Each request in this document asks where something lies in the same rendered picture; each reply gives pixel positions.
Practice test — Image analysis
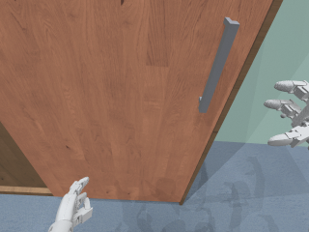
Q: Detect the wardrobe door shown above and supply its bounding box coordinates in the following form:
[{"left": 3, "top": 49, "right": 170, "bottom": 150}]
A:
[
  {"left": 0, "top": 0, "right": 273, "bottom": 202},
  {"left": 0, "top": 121, "right": 47, "bottom": 189}
]

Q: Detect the left robot hand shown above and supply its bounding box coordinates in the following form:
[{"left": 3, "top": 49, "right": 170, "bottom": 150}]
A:
[{"left": 55, "top": 177, "right": 93, "bottom": 227}]

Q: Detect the robot left forearm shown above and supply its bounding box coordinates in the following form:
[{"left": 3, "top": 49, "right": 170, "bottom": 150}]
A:
[{"left": 47, "top": 220, "right": 73, "bottom": 232}]

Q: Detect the right robot hand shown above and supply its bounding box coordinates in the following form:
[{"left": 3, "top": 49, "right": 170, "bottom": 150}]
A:
[{"left": 264, "top": 80, "right": 309, "bottom": 148}]

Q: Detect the handle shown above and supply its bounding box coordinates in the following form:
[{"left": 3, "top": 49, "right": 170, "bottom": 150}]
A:
[{"left": 198, "top": 16, "right": 240, "bottom": 113}]

